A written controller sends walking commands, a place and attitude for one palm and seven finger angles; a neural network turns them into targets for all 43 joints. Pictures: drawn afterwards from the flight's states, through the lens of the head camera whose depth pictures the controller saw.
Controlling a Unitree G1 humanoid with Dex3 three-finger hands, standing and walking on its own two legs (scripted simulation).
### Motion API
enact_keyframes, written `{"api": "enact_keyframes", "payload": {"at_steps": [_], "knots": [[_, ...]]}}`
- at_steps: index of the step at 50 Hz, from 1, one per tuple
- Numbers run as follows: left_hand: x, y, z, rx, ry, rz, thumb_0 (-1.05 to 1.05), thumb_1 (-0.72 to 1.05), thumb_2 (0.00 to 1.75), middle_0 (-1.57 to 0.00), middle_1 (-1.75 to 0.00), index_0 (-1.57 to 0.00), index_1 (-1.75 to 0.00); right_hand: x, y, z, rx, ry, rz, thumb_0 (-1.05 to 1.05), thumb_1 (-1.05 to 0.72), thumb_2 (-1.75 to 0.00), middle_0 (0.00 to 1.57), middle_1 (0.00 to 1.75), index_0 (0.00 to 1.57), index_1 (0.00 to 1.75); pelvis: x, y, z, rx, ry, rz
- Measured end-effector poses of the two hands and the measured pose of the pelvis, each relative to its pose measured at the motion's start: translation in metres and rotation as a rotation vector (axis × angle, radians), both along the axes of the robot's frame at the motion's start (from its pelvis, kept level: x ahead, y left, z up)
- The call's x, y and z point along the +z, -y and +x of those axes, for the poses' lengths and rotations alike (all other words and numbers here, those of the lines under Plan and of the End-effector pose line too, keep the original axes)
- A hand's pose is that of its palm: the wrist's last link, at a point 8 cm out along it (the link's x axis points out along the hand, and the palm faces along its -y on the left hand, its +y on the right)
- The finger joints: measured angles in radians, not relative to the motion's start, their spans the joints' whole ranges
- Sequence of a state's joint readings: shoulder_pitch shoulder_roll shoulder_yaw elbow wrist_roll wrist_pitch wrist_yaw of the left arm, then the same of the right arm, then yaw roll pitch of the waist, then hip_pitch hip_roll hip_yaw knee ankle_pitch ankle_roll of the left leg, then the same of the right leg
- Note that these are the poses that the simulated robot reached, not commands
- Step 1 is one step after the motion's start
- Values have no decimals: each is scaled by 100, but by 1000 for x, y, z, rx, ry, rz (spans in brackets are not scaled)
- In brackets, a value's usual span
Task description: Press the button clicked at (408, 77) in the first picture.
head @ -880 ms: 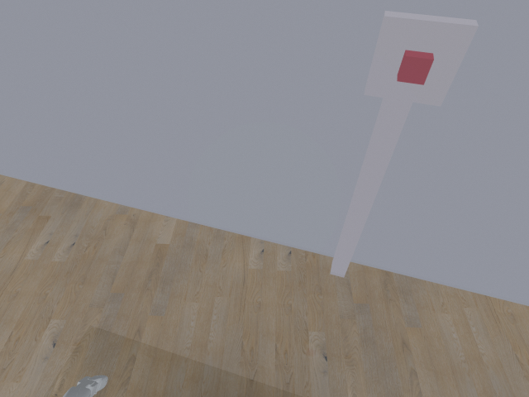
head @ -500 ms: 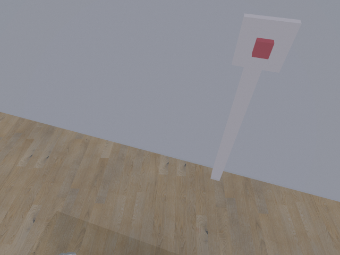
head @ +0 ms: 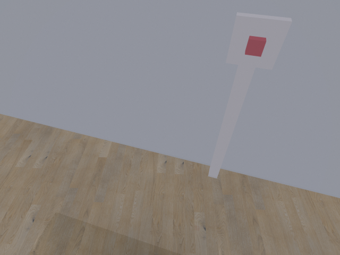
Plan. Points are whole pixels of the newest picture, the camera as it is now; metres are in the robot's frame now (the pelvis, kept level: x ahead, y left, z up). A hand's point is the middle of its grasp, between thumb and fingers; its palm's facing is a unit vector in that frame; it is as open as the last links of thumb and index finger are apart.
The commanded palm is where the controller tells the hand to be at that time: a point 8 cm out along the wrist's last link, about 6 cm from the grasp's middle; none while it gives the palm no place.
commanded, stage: look at it before walking up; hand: left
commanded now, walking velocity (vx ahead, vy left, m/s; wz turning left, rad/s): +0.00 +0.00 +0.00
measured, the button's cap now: (255, 45) +0.72 -0.24 +0.16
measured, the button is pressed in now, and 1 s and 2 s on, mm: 0 0 0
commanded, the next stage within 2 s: turn to face it in 0.56 s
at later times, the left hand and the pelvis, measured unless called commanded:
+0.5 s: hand out of the picture +0.07 +0.25 -0.15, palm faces -0.03 -0.94 -0.34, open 7.4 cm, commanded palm none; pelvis +0.00 +0.00 +0.00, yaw +0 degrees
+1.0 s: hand out of the picture +0.07 +0.23 -0.17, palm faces -0.08 -0.95 -0.30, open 7.4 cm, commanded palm none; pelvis +0.00 +0.00 -0.01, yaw -5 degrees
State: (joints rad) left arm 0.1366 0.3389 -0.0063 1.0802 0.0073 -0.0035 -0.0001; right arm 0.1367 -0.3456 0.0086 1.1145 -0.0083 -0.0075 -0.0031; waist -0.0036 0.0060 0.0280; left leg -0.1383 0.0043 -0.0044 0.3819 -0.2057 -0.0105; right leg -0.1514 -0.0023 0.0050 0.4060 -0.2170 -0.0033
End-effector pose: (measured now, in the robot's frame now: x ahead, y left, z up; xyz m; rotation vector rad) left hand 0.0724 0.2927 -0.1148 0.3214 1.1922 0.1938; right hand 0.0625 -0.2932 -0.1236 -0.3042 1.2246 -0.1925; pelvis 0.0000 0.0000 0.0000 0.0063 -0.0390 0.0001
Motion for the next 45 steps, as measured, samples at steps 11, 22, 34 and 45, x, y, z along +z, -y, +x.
{"api": "enact_keyframes", "payload": {"at_steps": [11, 22, 34, 45], "knots": [[0, 3, 4, -10, 14, -8, 0, 90, 90, -20, -30, -20, -30, 2, -2, 2, 2, 15, 3, 1, -91, -90, 20, 30, 20, 30, 0, -1, -2, -2, -2, 0], [-2, 0, -2, -3, -13, -9, 0, 90, 90, -20, -30, -20, -30, 3, -2, 3, -1, 5, -3, 1, -91, -90, 20, 30, 20, 30, 1, -2, 0, -4, -4, -1], [-2, -3, -3, 3, -23, -6, 0, 90, 90, -20, -30, -20, -30, 4, -3, 9, 5, 8, -5, 1, -91, -90, 20, 30, 20, 30, 2, -3, 2, -3, -4, -2], [-7, 2, 0, -12, -44, -6, 0, 90, 90, -20, -30, -20, -30, -1, -10, 9, -31, 36, 5, 1, -91, -90, 20, 30, 20, 30, -2, -4, 1, -47, -13, 1]]}}
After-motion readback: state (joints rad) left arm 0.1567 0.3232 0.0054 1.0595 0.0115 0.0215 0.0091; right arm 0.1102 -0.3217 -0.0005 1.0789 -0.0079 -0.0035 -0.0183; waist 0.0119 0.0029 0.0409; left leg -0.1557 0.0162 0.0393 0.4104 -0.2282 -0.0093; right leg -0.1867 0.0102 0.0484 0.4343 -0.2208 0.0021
